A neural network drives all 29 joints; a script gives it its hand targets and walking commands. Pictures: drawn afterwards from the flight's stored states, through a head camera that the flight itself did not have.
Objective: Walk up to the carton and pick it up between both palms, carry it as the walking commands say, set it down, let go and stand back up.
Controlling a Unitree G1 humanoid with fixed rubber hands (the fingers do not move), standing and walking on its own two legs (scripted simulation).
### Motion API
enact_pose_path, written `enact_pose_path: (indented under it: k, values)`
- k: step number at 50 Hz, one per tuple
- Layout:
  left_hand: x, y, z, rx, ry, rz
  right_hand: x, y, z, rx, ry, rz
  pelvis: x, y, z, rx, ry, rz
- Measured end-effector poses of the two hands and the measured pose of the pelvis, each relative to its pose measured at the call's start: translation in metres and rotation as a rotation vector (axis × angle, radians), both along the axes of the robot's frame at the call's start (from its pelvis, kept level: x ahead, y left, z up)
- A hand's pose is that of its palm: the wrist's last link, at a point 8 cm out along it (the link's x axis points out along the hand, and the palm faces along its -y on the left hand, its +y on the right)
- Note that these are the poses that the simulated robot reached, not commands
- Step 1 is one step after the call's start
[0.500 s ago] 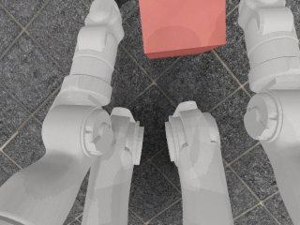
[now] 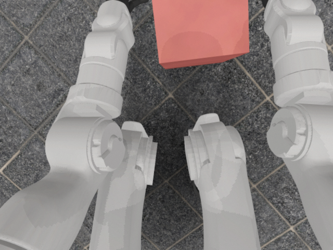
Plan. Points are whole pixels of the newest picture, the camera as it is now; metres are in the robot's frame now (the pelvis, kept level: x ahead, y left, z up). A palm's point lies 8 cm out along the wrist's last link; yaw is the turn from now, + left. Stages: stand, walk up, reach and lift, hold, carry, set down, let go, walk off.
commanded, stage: set down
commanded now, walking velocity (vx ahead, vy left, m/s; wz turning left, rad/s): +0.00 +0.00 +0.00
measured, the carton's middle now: (192, 0) +0.57 -0.09 -0.24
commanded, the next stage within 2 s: none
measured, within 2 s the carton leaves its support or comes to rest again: neither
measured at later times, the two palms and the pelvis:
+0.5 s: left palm (120, 2) +0.55 +0.05 -0.15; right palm out of the picture +0.53 -0.22 -0.15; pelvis +0.00 +0.00 +0.00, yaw +0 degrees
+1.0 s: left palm (100, 18) +0.53 +0.09 -0.16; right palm (286, 4) +0.51 -0.25 -0.16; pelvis -0.01 +0.00 +0.01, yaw -1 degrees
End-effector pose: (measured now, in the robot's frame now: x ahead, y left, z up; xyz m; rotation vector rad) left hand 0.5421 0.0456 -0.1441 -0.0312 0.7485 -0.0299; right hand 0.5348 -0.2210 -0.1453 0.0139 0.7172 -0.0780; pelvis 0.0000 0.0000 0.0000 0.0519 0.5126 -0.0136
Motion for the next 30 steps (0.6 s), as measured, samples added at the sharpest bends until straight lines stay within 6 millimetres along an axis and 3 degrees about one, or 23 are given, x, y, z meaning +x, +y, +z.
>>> enact_pose_path:
  k: [25,30]
  values:
    - [0.005,0.001,-0.007,0.019,-0.016,-0.024,-0.001,-0.001,-0.006,0.007,-0.047,0.012,-0.001,-0.002,-0.004,0.001,-0.022,0.0]
    - [0.006,0.002,-0.013,0.037,-0.015,-0.035,-0.007,-0.001,-0.019,-0.027,-0.002,0.032,-0.001,-0.002,-0.004,0.004,-0.031,-0.003]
